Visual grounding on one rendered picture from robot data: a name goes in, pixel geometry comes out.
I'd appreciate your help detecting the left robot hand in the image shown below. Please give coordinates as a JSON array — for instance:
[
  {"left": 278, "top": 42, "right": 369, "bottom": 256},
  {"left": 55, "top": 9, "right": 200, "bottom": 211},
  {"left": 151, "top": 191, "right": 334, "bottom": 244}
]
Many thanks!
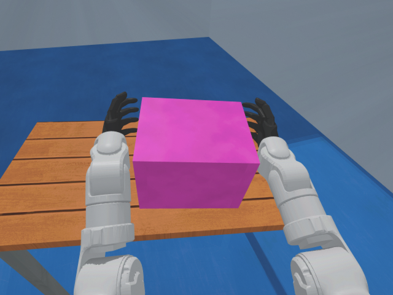
[{"left": 102, "top": 92, "right": 139, "bottom": 136}]

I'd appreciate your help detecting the robot left upper arm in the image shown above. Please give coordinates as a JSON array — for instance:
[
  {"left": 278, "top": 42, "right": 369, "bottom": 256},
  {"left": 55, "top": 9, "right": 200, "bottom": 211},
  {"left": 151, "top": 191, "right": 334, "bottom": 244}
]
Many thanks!
[{"left": 75, "top": 254, "right": 145, "bottom": 295}]

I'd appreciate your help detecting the right robot hand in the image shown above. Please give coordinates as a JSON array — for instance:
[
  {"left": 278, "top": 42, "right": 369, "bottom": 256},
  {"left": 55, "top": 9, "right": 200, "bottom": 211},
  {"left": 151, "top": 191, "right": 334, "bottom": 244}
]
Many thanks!
[{"left": 242, "top": 98, "right": 279, "bottom": 147}]

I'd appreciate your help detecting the table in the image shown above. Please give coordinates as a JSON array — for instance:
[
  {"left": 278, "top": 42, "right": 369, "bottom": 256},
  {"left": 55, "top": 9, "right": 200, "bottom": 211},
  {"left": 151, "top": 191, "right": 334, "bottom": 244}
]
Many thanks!
[{"left": 0, "top": 117, "right": 284, "bottom": 295}]

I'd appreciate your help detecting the robot right upper arm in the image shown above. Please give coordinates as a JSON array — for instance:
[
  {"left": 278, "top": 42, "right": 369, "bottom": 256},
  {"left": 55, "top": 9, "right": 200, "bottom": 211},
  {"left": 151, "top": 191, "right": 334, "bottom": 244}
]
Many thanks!
[{"left": 290, "top": 246, "right": 370, "bottom": 295}]

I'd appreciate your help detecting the carton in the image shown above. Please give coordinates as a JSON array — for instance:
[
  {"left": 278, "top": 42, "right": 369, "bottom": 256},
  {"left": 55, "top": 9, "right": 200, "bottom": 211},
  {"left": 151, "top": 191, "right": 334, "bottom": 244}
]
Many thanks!
[{"left": 133, "top": 97, "right": 260, "bottom": 209}]

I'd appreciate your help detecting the robot right forearm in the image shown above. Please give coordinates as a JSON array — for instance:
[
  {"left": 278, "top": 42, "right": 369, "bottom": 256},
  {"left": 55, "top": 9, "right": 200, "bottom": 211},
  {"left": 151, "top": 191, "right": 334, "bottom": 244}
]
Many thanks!
[{"left": 257, "top": 136, "right": 369, "bottom": 292}]

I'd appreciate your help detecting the robot left forearm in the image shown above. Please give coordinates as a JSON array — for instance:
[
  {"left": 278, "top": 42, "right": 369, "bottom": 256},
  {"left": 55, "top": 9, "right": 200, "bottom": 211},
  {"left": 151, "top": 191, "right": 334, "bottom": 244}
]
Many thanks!
[{"left": 74, "top": 132, "right": 134, "bottom": 295}]

